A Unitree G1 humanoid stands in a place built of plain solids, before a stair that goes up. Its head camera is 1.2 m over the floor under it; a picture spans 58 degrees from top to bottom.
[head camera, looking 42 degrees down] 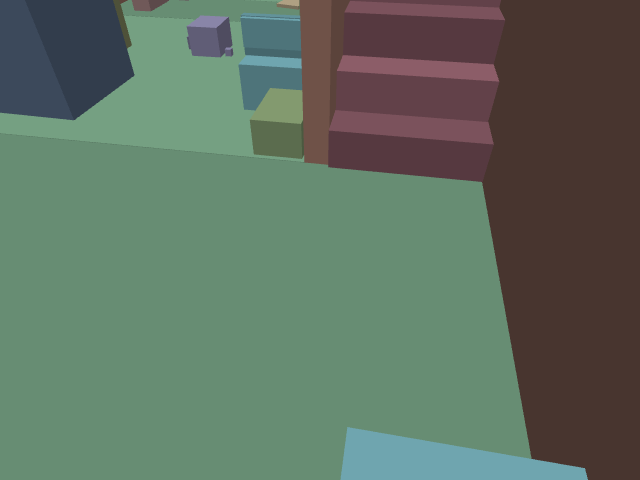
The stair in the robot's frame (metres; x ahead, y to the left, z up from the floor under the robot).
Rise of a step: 0.20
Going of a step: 0.22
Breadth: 0.76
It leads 10 degrees to the right of straight ahead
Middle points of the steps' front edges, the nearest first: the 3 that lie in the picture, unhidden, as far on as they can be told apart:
1.82 -0.42 0.21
2.04 -0.45 0.41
2.25 -0.49 0.61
